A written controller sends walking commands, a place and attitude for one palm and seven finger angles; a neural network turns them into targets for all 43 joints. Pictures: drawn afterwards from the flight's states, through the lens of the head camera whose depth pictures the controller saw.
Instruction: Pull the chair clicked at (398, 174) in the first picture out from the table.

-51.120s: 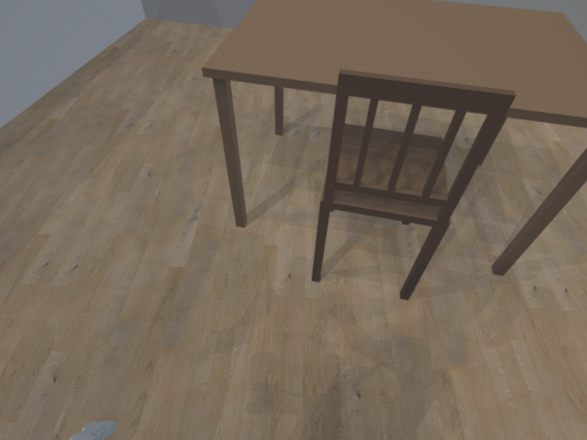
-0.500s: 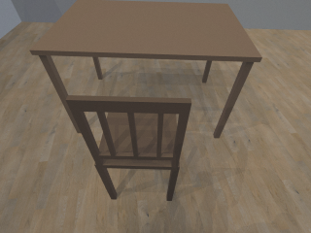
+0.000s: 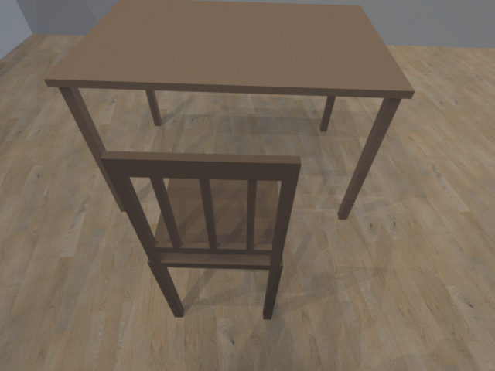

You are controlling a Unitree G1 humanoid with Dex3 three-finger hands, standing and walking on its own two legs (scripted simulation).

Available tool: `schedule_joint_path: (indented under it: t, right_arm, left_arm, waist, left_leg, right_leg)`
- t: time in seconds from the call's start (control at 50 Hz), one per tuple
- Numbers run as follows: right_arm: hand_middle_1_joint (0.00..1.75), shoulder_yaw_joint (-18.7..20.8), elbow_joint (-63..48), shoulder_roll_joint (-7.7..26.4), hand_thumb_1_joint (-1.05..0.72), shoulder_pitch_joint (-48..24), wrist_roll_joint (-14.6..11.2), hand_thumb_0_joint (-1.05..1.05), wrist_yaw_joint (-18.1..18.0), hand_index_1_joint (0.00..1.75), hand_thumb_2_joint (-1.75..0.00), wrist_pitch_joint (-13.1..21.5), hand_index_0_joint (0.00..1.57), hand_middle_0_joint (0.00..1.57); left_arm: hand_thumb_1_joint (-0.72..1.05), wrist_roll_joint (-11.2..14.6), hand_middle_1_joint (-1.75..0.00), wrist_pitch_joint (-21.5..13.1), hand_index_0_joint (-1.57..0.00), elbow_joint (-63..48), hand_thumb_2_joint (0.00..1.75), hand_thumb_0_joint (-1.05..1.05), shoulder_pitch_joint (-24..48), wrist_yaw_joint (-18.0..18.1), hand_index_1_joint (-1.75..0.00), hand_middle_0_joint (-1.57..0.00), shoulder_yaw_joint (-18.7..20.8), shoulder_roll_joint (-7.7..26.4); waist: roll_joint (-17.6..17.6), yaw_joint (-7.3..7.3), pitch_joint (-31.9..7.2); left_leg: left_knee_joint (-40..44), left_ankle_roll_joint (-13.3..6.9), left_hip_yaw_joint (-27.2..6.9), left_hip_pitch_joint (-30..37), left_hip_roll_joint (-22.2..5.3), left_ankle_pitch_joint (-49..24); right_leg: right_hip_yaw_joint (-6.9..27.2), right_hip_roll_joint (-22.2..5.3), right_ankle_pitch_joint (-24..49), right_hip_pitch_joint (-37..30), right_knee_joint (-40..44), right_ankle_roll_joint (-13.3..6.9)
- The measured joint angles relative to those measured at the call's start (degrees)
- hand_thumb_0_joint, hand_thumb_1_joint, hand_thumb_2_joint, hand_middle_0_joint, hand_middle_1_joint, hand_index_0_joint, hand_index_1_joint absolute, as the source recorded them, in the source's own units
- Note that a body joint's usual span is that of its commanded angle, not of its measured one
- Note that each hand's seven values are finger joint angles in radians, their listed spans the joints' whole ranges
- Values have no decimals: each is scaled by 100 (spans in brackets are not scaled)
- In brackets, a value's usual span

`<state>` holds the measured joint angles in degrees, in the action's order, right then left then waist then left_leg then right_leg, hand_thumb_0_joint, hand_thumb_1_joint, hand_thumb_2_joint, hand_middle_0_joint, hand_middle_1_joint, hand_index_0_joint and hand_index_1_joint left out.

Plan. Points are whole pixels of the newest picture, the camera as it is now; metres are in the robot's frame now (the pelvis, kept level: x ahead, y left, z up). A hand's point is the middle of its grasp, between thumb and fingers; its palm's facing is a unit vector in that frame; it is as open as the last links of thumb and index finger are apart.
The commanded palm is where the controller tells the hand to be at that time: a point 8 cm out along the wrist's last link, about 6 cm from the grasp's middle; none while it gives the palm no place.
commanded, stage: look to check the result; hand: left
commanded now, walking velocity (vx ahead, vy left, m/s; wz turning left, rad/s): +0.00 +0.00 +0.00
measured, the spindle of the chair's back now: (209, 215) +0.46 +0.11 -0.09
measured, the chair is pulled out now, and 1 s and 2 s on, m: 0.30 0.30 0.30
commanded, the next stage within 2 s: come to a stop and stand still in 0.34 s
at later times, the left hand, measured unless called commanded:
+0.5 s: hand out of the picture -0.02 +0.15 -0.18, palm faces +0.01 -0.99 -0.15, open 7.3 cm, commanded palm none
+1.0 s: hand out of the picture +0.05 +0.19 -0.18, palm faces +0.01 -0.98 -0.20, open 7.3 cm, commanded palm none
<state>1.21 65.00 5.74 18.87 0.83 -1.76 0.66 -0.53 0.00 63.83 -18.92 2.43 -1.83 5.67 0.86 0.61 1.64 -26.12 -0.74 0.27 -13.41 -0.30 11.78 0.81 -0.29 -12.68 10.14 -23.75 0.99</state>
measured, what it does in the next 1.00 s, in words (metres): stands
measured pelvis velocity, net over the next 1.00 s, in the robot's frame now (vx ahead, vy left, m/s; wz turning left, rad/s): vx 0.03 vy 0.01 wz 0.01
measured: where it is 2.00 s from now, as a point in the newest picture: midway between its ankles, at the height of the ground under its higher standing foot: outside the picture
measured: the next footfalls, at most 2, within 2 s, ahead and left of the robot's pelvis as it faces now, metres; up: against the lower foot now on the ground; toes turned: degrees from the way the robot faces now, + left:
none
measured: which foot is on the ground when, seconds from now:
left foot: down 0.00-1.00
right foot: down 0.00-1.00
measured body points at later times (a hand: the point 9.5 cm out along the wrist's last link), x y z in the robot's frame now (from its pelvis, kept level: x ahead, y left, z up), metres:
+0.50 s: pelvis +0.00 +0.00 +0.00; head +0.01 +0.00 +0.45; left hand -0.02 +0.20 -0.16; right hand -0.04 -0.20 -0.16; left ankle +0.03 +0.11 -0.74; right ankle +0.00 -0.13 -0.74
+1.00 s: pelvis +0.03 +0.01 -0.01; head +0.04 +0.02 +0.44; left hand +0.05 +0.24 -0.16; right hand +0.08 -0.22 -0.16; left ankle +0.03 +0.11 -0.74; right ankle +0.00 -0.13 -0.74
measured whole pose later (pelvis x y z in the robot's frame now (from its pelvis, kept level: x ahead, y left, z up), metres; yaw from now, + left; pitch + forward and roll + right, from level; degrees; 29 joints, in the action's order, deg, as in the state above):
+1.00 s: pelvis +0.03 +0.01 -0.01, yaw +0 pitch +0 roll +0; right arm -0.2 59.6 10.2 14.1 0.8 -0.7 1.7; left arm -1.0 -0.3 59.4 -16.7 2.2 -0.6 10.2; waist -0.6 0.0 0.5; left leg -30.1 -2.0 0.8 -13.4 1.7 16.7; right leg 1.2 -2.3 -18.2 10.4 -28.6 2.4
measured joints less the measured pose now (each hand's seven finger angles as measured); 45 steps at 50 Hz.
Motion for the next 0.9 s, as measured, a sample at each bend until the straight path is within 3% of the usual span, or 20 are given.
schedule_joint_path:
  t: [0.5, 0.64, 0.9]
  right_arm:
    - [30, 5, 0, -4, -91, 84, -2, 1, -19, 30, -89, 7, 20, 20]
    - [30, -34, -418, 191, -91, 118, 48, 1, 143, 30, -89, -37, 20, 20]
    - [30, -110, -530, 435, -93, -310, 2, 2, 106, 30, -89, 89, 20, 20]
  left_arm:
    - [91, 5, -30, 3, -20, -1, 90, 1, -30, 11, -30, -20, 31, 41]
    - [91, -58, -30, -27, -20, -178, 90, 1, -70, -4, -30, -20, 77, 123]
    - [91, -55, -30, -53, -20, -437, 90, 1, 154, -8, -30, -20, 138, 409]
  waist:
    - [-18, 6, 25]
    - [45, 116, -138]
    - [-87, -43, -189]
  left_leg:
    - [7, -21, 33, -25, 17, 2]
    - [-815, -70, -67, -501, 65, 436]
    - [-502, -138, 50, -92, 198, 492]
  right_leg:
    - [34, -18, -7, 47, -19, 16]
    - [-74, -58, -445, 419, -724, 19]
    - [39, -202, -551, 118, -587, 151]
